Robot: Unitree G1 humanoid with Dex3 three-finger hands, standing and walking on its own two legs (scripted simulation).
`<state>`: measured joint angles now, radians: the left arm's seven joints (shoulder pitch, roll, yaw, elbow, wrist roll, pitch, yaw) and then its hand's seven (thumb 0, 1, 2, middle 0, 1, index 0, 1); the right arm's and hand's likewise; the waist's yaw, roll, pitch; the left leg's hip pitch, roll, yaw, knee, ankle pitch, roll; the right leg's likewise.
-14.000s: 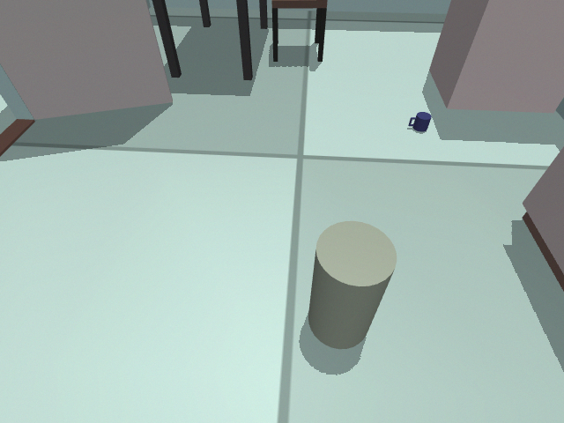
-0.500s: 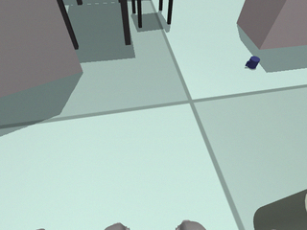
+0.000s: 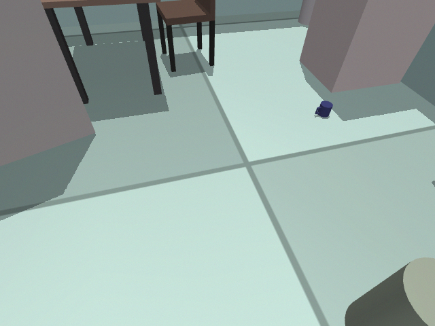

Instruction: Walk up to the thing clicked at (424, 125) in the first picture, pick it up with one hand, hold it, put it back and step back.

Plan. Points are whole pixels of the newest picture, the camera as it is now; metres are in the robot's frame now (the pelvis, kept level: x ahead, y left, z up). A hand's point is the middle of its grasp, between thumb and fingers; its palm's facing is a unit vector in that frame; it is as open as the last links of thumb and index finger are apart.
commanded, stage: walk up
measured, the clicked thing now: (323, 109) +1.71 -0.77 -0.71
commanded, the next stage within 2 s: stand in 1.06 s
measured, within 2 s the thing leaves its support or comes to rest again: neither
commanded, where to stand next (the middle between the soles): +0.10 +0.02 m, yaw +3 degrees
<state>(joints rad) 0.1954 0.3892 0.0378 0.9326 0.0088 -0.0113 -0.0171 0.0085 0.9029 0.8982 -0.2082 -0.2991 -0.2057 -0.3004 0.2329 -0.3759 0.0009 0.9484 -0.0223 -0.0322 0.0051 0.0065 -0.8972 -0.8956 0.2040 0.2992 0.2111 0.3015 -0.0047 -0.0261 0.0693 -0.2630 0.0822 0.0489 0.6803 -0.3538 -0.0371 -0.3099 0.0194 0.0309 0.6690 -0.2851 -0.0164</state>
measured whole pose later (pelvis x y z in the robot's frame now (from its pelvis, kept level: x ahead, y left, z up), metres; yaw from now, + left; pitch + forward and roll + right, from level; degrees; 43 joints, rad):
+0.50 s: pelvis +0.02 +0.01 +0.02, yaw +0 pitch -2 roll +0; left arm 0.08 0.34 0.01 1.10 -0.01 -0.01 -0.01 0.01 0.90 0.90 -0.21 -0.30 -0.20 -0.30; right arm 0.13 -0.36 0.01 1.09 -0.01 -0.03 0.01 0.01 -0.90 -0.90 0.20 0.30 0.21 0.30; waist -0.01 0.01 0.05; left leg -0.13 0.06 0.07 0.42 -0.25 -0.03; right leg -0.19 0.00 0.04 0.43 -0.21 0.01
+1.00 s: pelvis +0.03 +0.02 +0.03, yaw -1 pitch -2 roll +0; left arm 0.08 0.34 0.01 1.16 0.00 0.00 -0.01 0.01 0.90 0.90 -0.21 -0.30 -0.20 -0.30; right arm 0.09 -0.35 -0.02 1.12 -0.01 -0.02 0.01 0.00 -0.90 -0.90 0.20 0.30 0.21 0.30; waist -0.01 0.00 0.05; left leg -0.07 0.04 0.08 0.33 -0.22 -0.02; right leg -0.13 -0.02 0.06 0.35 -0.18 0.03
